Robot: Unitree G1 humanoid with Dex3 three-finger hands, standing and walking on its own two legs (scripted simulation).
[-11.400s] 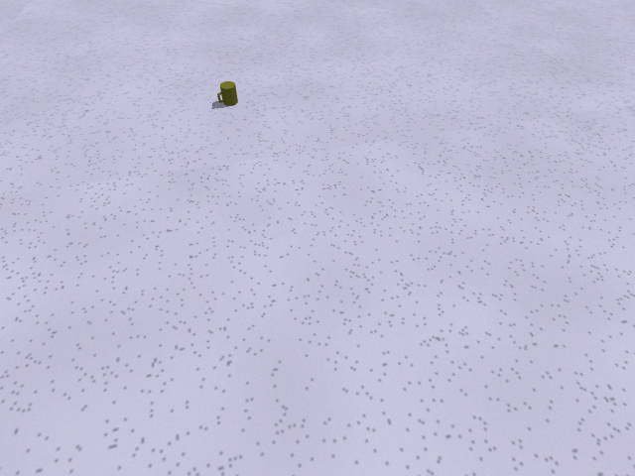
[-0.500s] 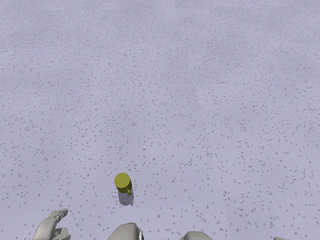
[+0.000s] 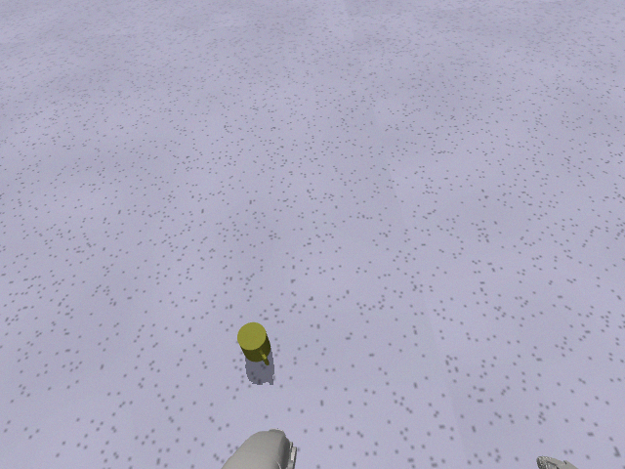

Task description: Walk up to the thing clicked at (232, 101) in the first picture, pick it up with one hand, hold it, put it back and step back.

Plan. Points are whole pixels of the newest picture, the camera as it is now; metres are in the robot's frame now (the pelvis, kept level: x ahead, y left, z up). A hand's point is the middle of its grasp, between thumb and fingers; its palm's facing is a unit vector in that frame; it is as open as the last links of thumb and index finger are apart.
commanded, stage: walk up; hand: left
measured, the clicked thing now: (257, 346) +0.51 +0.23 -0.70
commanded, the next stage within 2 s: stand in 0.34 s
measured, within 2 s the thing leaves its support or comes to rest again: neither
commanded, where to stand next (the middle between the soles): +0.14 +0.00 m, yaw +4 degrees
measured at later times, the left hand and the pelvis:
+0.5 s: hand out of the picture +0.08 +0.24 -0.12, palm faces +0.00 -0.92 -0.38, open 7.4 cm; pelvis +0.01 -0.02 +0.01, yaw +4 degrees
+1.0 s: hand out of the picture +0.10 +0.24 -0.13, palm faces +0.01 -0.94 -0.34, open 7.4 cm; pelvis +0.03 -0.01 +0.03, yaw +3 degrees
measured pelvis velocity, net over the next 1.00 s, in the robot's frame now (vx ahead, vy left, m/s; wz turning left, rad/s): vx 0.03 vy -0.01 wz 0.05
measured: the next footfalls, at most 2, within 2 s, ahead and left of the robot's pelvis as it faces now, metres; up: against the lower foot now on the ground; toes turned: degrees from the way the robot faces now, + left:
left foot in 0.06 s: +0.04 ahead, +0.12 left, +0.00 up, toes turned +1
right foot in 0.34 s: +0.11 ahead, -0.13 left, +0.00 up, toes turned +3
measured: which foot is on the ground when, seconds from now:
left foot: up 0.00-0.04, down 0.06-1.00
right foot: down 0.00-0.10, up 0.12-0.32, down 0.34-1.00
